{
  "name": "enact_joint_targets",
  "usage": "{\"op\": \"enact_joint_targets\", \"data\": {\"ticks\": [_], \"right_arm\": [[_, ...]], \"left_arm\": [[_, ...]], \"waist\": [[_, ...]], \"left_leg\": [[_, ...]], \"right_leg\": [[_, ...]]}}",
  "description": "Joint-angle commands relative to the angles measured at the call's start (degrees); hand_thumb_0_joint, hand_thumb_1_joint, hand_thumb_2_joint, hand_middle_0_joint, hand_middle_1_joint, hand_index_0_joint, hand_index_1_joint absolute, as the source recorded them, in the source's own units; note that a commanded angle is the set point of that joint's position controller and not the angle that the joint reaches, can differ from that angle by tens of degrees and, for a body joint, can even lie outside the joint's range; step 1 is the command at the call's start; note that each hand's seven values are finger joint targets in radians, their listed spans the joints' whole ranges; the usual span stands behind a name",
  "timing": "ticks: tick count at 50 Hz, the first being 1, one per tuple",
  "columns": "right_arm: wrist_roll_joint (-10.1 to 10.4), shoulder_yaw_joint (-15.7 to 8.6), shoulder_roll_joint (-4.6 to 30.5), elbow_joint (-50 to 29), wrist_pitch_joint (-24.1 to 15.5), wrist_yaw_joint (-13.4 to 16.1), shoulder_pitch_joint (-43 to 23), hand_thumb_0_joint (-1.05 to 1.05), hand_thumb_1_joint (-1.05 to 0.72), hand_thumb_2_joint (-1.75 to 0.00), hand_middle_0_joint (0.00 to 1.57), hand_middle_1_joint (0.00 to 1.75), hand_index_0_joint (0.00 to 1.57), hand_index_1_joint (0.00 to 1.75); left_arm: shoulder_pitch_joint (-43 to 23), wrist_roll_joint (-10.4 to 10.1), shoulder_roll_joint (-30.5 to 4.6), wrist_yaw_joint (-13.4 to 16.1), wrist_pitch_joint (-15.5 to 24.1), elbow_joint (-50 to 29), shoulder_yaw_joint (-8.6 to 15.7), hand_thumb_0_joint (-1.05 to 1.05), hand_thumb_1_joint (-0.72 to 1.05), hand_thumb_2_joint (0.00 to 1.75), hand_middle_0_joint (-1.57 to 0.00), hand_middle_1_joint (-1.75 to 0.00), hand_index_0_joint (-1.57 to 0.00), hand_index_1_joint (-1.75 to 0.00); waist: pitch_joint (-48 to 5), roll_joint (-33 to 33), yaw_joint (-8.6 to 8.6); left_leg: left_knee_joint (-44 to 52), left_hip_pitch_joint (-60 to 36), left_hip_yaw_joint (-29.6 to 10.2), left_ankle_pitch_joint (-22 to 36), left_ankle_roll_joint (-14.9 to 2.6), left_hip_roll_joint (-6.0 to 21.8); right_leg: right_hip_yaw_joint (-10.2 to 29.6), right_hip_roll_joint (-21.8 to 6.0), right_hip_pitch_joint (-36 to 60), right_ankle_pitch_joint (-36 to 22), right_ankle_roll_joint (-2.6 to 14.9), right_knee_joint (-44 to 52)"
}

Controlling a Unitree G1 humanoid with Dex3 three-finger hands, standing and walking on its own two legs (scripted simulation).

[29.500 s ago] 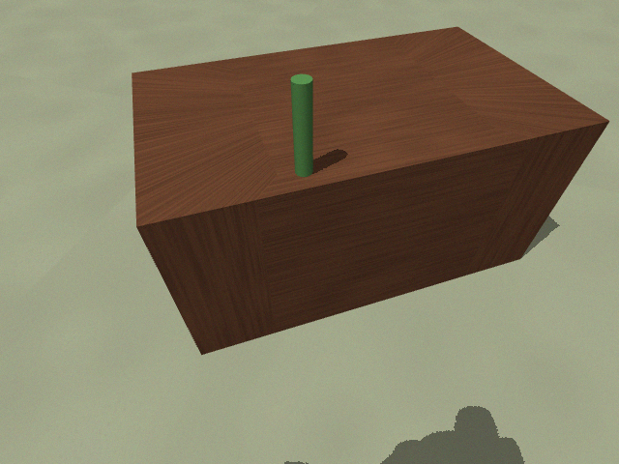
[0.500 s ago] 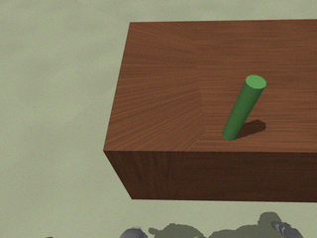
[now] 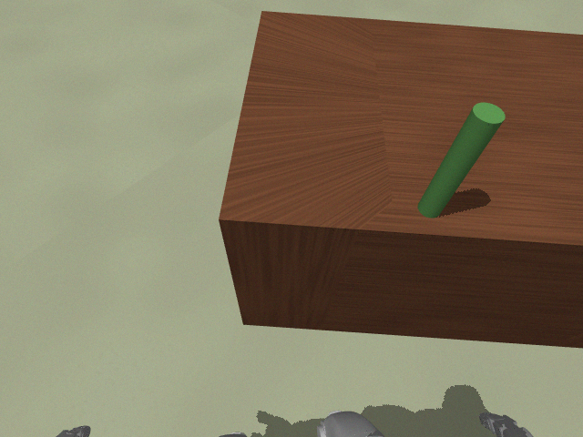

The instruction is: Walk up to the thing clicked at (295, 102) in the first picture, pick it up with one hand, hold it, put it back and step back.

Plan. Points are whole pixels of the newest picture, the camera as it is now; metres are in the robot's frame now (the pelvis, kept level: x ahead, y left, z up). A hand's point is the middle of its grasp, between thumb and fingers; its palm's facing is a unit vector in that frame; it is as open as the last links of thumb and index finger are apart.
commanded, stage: step back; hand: right
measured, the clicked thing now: (454, 168) +0.54 -0.27 +0.00
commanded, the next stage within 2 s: none
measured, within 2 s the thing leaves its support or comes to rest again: neither
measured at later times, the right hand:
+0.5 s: hand out of the picture -0.06 -0.26 -0.17, palm faces -0.05 +0.92 -0.40, open 7.4 cm
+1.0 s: hand out of the picture -0.20 -0.27 -0.16, palm faces +0.05 +0.93 -0.37, open 7.4 cm
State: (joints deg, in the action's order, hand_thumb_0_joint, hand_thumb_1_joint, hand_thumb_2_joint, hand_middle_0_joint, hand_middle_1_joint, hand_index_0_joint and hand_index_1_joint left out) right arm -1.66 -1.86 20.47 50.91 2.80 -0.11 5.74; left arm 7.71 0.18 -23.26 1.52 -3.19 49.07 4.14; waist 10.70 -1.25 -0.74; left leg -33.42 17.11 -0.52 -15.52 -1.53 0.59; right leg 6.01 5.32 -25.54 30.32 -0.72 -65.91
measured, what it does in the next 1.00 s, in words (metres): walks backwards: right foot, then left foot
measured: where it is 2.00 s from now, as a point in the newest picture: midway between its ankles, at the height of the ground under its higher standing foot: outside the picture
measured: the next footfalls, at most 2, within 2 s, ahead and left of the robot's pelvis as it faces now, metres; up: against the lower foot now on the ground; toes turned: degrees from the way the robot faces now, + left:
right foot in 0.14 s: -0.03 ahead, -0.12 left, +0.00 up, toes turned -2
left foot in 0.48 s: -0.10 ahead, +0.14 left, +0.00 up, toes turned -3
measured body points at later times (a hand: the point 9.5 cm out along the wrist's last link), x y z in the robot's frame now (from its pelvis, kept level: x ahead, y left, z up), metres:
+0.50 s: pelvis -0.14 +0.02 -0.02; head -0.07 +0.02 +0.42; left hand +0.01 +0.34 -0.12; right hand -0.06 -0.30 -0.14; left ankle -0.14 +0.14 -0.74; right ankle -0.07 -0.12 -0.73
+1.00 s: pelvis -0.30 +0.01 +0.00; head -0.25 -0.02 +0.44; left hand -0.21 +0.31 -0.11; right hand -0.20 -0.32 -0.13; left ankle -0.24 +0.15 -0.67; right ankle -0.31 -0.11 -0.73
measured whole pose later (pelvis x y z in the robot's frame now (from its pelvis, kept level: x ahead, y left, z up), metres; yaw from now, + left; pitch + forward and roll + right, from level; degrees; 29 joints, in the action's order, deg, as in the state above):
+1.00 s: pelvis -0.30 +0.01 +0.00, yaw -6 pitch -1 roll +2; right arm -0.1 -2.7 23.9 48.8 3.4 1.2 6.6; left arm 12.8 2.1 -20.0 -0.4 -3.1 49.6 3.2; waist 8.4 1.6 -2.0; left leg -61.1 30.4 -7.4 -27.1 0.3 -5.9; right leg 2.4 -0.5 -15.2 20.5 1.2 -37.2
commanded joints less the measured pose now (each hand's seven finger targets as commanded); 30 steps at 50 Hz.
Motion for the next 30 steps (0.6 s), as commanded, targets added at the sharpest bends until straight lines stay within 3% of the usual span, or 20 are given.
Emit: {"op": "enact_joint_targets", "data": {"ticks": [1, 3, 5, 6, 7, 8, 9, 10, 11, 12, 15, 19, 21, 23, 24, 25, 26, 28, 29, 30], "right_arm": [[0.3, -4.4, 15.0, -4.8, -1.3, 1.7, 2.0, 0.0, -0.9, -0.9, 0.2, 0.3, 0.2, 0.3], [0.4, -4.2, 15.4, -5.7, -0.9, 1.5, 0.1, 0.0, -0.9, -0.9, 0.2, 0.3, 0.2, 0.3], [1.0, -4.4, 15.8, -6.3, -0.2, 1.3, -1.8, 0.0, -0.9, -0.9, 0.2, 0.3, 0.2, 0.3], [1.6, -4.2, 14.9, -6.3, 0.0, 1.1, -1.3, 0.0, -0.9, -0.9, 0.2, 0.3, 0.2, 0.3], [1.8, -3.4, 12.5, -6.8, 0.0, 0.9, -0.5, 0.0, -0.9, -0.9, 0.2, 0.3, 0.2, 0.3], [2.1, -2.9, 10.4, -7.9, 0.0, 1.1, -2.7, 0.0, -0.9, -0.9, 0.2, 0.3, 0.2, 0.3], [1.4, -4.0, 12.7, -7.2, 0.5, 1.8, -4.5, 0.0, -0.9, -0.9, 0.2, 0.3, 0.2, 0.3], [1.7, -4.3, 14.0, -6.1, 0.5, 1.7, -2.3, 0.0, -0.9, -0.9, 0.2, 0.3, 0.2, 0.3], [2.6, -4.2, 14.0, -4.8, 0.2, 1.7, 0.7, 0.0, -0.9, -0.9, 0.2, 0.3, 0.2, 0.3], [2.7, -4.0, 13.3, -4.3, -0.2, 1.8, 2.3, 0.0, -0.9, -0.9, 0.2, 0.3, 0.2, 0.3], [2.0, -3.4, 12.9, -4.6, -0.6, 2.1, 2.8, 0.0, -0.9, -0.9, 0.2, 0.3, 0.2, 0.3], [1.0, -3.5, 12.2, -6.0, -1.0, 1.8, 1.5, 0.0, -0.9, -0.9, 0.2, 0.3, 0.2, 0.3], [0.7, -3.9, 12.2, -4.5, -1.3, 1.5, 5.4, 0.0, -0.9, -0.9, 0.2, 0.3, 0.2, 0.3], [0.2, -4.5, 12.6, -2.3, -1.9, 1.2, 10.2, 0.0, -0.9, -0.9, 0.2, 0.3, 0.2, 0.3], [-0.6, -5.3, 15.1, -2.8, -2.1, 1.2, 9.0, 0.0, -0.9, -0.9, 0.2, 0.3, 0.2, 0.3], [-0.7, -6.4, 22.5, -4.5, -1.9, 0.6, 5.0, 0.0, -0.9, -0.9, 0.2, 0.3, 0.2, 0.3], [-0.6, -6.8, 23.7, -4.8, -2.1, 0.5, 4.6, 0.0, -0.9, -0.9, 0.2, 0.3, 0.2, 0.3], [-0.5, -4.9, 17.7, -5.0, -2.5, 1.4, -0.3, 0.0, -0.9, -0.9, 0.2, 0.3, 0.2, 0.3], [-0.7, -4.5, 16.5, -5.7, -2.5, 1.5, -2.1, 0.0, -0.9, -0.9, 0.2, 0.3, 0.2, 0.3], [-0.3, -4.5, 15.7, -6.0, -2.6, 1.8, -2.6, 0.0, -0.9, -0.9, 0.2, 0.3, 0.2, 0.3]], "left_arm": [[2.1, 0.3, -8.6, 0.3, 2.1, -4.4, 2.7, 0.0, 0.9, 0.9, -0.2, -0.3, -0.2, -0.3], [4.3, 0.5, -8.5, 0.0, 2.6, -3.4, 2.9, 0.0, 0.9, 0.9, -0.2, -0.3, -0.2, -0.3], [8.5, 1.1, -7.9, 0.0, 3.2, -1.5, 2.9, 0.0, 0.9, 0.9, -0.2, -0.3, -0.2, -0.3], [9.1, 1.8, -9.1, 0.1, 3.6, -1.2, 3.2, 0.0, 0.9, 0.9, -0.2, -0.3, -0.2, -0.3], [8.6, 2.5, -13.1, 0.0, 4.0, -1.8, 4.3, 0.0, 0.9, 0.9, -0.2, -0.3, -0.2, -0.3], [5.5, 1.6, -18.4, -0.3, 3.8, -3.3, 5.5, 0.0, 0.9, 0.9, -0.2, -0.3, -0.2, -0.3], [4.2, 2.4, -20.0, -0.2, 4.3, -5.2, 5.6, 0.0, 0.9, 0.9, -0.2, -0.3, -0.2, -0.3], [1.9, 1.6, -16.3, 0.0, 4.3, -5.9, 4.9, 0.0, 0.9, 0.9, -0.2, -0.3, -0.2, -0.3], [-0.8, 1.4, -14.3, 0.2, 4.1, -6.6, 4.3, 0.0, 0.9, 0.9, -0.2, -0.3, -0.2, -0.3], [-2.9, 1.5, -13.4, 0.3, 3.8, -6.8, 4.2, 0.0, 0.9, 0.9, -0.2, -0.3, -0.2, -0.3], [0.0, 1.9, -11.5, 0.5, 3.3, -7.9, 3.8, 0.0, 0.9, 0.9, -0.2, -0.3, -0.2, -0.3], [2.9, 2.0, -12.3, 1.2, 2.5, -7.9, 3.9, 0.0, 0.9, 0.9, -0.2, -0.3, -0.2, -0.3], [0.5, 1.4, -12.8, 0.8, 2.0, -8.7, 3.8, 0.0, 0.9, 0.9, -0.2, -0.3, -0.2, -0.3], [-1.7, 0.6, -12.6, 0.3, 1.3, -9.5, 3.1, 0.0, 0.9, 0.9, -0.2, -0.3, -0.2, -0.3], [-0.4, 0.5, -10.2, 0.1, 0.9, -9.7, 2.5, 0.0, 0.9, 0.9, -0.2, -0.3, -0.2, -0.3], [-1.6, 0.1, -8.8, 0.5, 1.1, -10.5, 2.2, 0.0, 0.9, 0.9, -0.2, -0.3, -0.2, -0.3], [-5.1, 1.1, -11.2, 1.3, 1.0, -9.5, 3.9, 0.0, 0.9, 0.9, -0.2, -0.3, -0.2, -0.3], [-1.5, 0.2, -10.2, 1.1, 0.7, -7.3, 3.7, 0.0, 0.9, 0.9, -0.2, -0.3, -0.2, -0.3], [1.0, -0.1, -10.3, 0.9, 0.8, -6.0, 3.8, 0.0, 0.9, 0.9, -0.2, -0.3, -0.2, -0.3], [3.1, 0.1, -10.8, 0.5, 0.8, -5.2, 4.0, 0.0, 0.9, 0.9, -0.2, -0.3, -0.2, -0.3]], "waist": [[-13.0, 10.3, 2.25], [-14.4, 12.0, 1.43], [-16.4, 10.7, -0.41], [-16.0, 9.1, -0.71], [-14.4, -0.9, 0.09], [-11.2, -13.4, -1.08], [-9.3, -12.6, -3.04], [-9.1, -6.3, -0.87], [-10.1, -3.1, 1.02], [-10.6, -4.0, 2.32], [-12.2, -5.9, -0.69], [-12.7, -9.7, -2.83], [-14.5, -11.0, -0.94], [-15.4, -7.8, 2.0], [-14.7, 0.5, 1.55], [-13.7, 16.1, 1.87], [-12.2, 14.4, 4.6], [-11.5, 5.2, 0.07], [-10.0, 5.9, -1.47], [-9.7, 7.8, -2.28]], "left_leg": [[4.6, -15.6, -11.7, 32.8, -13.8, 15.6], [2.9, -13.2, -10.4, 27.7, -11.71, 14.2], [-1.5, -10.1, -8.1, 22.1, -9.61, 12.3], [-2.5, -4.2, -7.5, 16.1, -6.64, 10.8], [-8.4, 6.5, -5.2, 4.9, -2.79, 5.8], [-19.0, 12.2, -0.8, -15.8, 0.65, -4.4], [-32.7, 10.2, -8.3, -22.2, 1.37, -4.3], [-37.3, 9.9, -12.3, -18.9, 1.48, -4.2], [-38.6, 10.2, -12.9, -15.2, 1.57, -6.2], [-38.7, 10.4, -11.0, -13.8, 1.66, -7.0], [-33.0, 10.7, -7.9, -14.5, 2.82, -6.2], [-15.5, 9.6, -4.5, -15.9, 2.45, -2.5], [-4.9, 3.7, -1.5, -11.9, 1.54, -1.8], [8.2, -5.3, 0.7, 2.5, 0.8, -2.1], [10.8, -8.0, -11.2, 6.9, -1.96, 5.3], [15.0, -5.6, -28.0, 13.7, -10.45, 18.8], [16.6, 2.3, -34.7, 15.8, -16.85, 23.7], [12.3, -1.4, -20.9, 22.1, -13.79, 18.3], [11.2, -0.7, -16.8, 21.7, -12.06, 15.7], [10.1, -1.3, -14.5, 21.1, -11.81, 15.0]], "right_leg": [[-1.1, -2.9, -0.6, 0.2, -1.04, 12.6], [-3.7, -4.2, 5.2, -3.4, 0.0, 23.9], [-6.6, -3.7, 12.9, -15.2, 1.14, 39.3], [-5.1, -4.6, 17.8, -21.6, 2.19, 42.6], [8.7, -12.5, 20.8, -23.3, 4.91, 43.4], [21.9, -24.5, 15.3, -30.8, 14.24, 46.8], [28.7, -29.9, 7.4, -36.3, 19.96, 46.7], [22.1, -26.6, 7.7, -39.2, 18.14, 44.2], [13.9, -22.1, 10.0, -43.9, 15.73, 41.0], [8.4, -19.3, 10.5, -43.9, 13.38, 39.8], [6.0, -18.0, 16.5, -44.3, 13.19, 38.2], [7.5, -20.0, 22.5, -47.5, 13.3, 35.6], [7.0, -19.0, 20.5, -45.3, 12.17, 32.9], [5.0, -16.2, 13.8, -37.1, 8.44, 28.1], [4.1, -10.9, 6.0, -24.7, 5.34, 23.1], [-3.2, 0.7, -1.9, -0.4, 2.16, 12.6], [4.6, 1.2, 1.2, 9.1, 1.53, -0.5], [7.4, 1.0, -2.5, 2.4, 2.08, -9.2], [6.3, 0.9, -2.9, 0.7, 1.91, -10.2], [4.9, 0.1, -2.0, -1.4, 1.38, -9.4]]}}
